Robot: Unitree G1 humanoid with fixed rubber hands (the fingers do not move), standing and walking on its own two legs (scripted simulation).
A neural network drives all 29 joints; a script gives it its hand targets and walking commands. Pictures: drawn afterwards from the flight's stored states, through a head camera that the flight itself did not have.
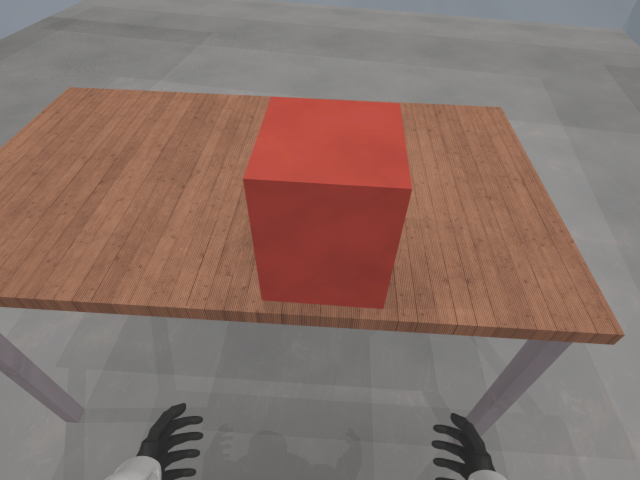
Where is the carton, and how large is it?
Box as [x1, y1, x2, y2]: [243, 97, 411, 308]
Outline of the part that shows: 271,97 243,177 262,299 382,308 411,191 399,103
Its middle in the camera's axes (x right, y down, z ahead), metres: +0.01 -0.05 +0.62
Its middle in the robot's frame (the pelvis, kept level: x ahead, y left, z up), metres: +0.50 +0.01 +0.06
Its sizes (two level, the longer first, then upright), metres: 0.210 0.200 0.250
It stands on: a table, 0.72 m high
